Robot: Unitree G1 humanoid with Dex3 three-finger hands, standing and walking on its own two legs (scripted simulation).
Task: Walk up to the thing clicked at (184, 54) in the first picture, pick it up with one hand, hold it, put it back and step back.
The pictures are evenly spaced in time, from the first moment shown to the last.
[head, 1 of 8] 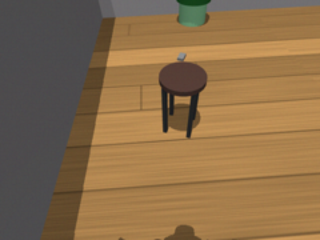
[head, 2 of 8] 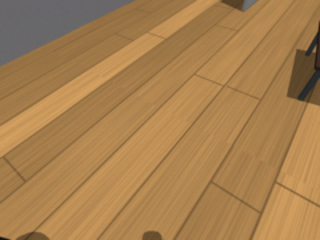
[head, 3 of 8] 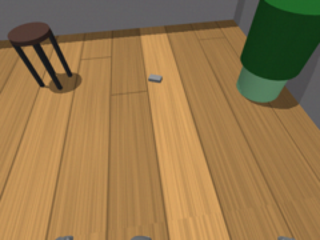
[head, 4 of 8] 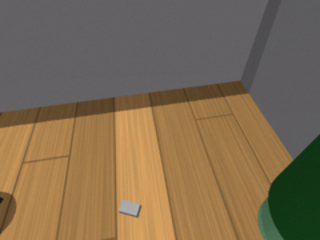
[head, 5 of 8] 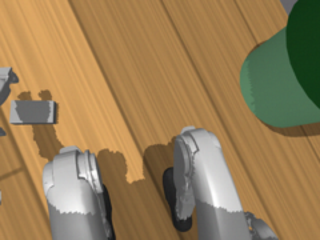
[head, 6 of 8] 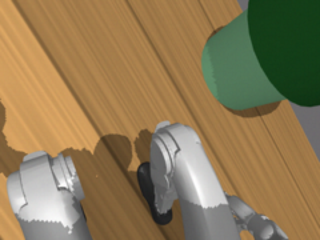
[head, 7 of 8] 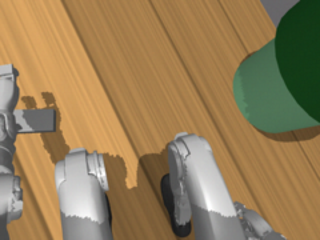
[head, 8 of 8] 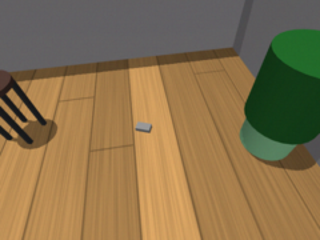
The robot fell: no
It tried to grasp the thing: yes
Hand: left
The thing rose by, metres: 0.00
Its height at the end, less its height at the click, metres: +0.00
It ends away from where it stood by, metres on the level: 0.00
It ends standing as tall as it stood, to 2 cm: yes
